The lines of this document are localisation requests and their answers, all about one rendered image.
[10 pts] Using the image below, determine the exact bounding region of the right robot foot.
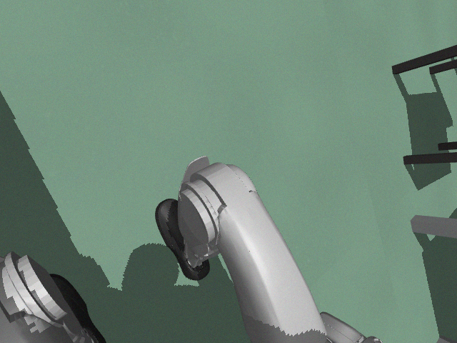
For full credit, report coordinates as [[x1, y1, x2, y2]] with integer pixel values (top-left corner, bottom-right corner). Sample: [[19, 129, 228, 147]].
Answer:
[[155, 199, 210, 281]]

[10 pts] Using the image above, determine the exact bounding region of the right robot hand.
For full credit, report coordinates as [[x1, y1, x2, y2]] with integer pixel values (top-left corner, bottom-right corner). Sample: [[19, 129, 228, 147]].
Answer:
[[320, 312, 366, 343]]

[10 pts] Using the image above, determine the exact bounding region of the left robot foot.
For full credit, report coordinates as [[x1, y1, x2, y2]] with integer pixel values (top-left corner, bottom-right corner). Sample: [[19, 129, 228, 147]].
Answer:
[[49, 274, 106, 343]]

